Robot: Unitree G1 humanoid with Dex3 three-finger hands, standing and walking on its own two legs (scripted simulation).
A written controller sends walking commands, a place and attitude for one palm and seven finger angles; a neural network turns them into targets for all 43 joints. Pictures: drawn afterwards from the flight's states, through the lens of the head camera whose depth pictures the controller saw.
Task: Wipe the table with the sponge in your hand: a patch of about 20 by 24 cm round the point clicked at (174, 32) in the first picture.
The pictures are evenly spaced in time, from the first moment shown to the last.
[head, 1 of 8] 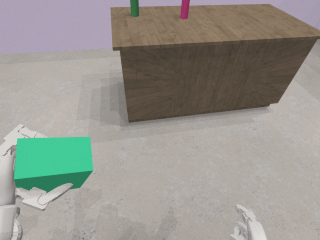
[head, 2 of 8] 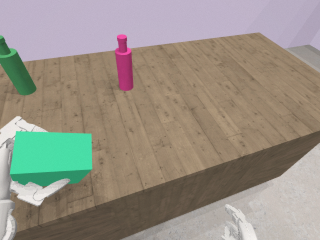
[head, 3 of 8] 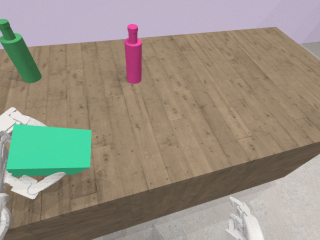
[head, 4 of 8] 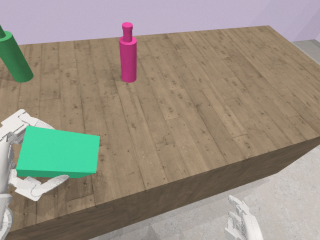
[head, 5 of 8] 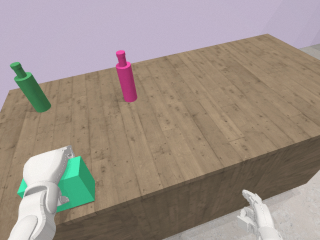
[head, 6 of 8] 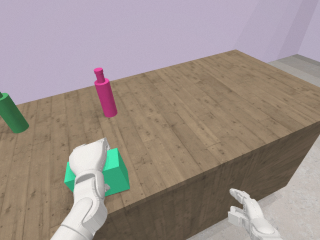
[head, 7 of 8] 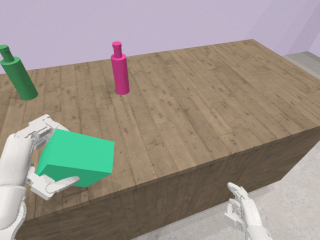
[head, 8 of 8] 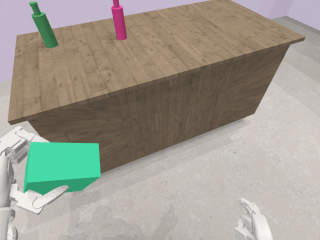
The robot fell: no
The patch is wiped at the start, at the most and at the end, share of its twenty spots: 0.00 1.00 1.00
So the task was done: yes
